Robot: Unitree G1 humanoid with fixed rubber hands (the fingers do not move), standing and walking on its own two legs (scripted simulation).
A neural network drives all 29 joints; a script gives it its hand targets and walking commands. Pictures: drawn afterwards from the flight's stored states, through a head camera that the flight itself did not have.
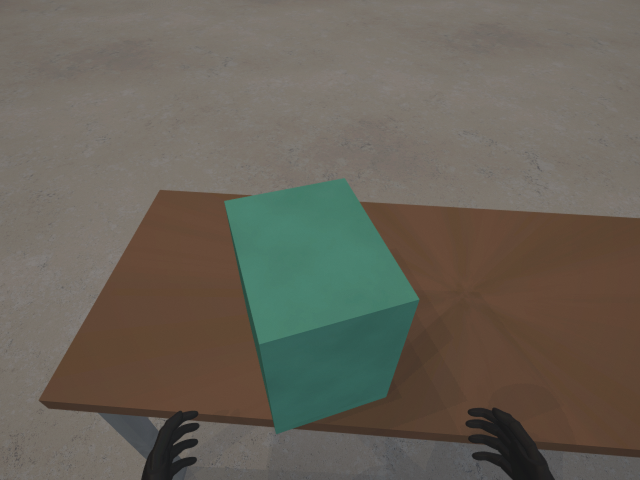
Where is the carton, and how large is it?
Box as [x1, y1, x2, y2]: [224, 178, 419, 433]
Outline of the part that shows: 344,178 224,201 246,308 276,433 384,397 386,395 419,299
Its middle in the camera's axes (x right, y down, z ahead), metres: -0.01 +0.10 +0.58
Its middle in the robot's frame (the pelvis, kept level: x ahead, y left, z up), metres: +0.37 +0.05 -0.01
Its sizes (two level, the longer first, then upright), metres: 0.233 0.181 0.267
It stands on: a table, 0.63 m high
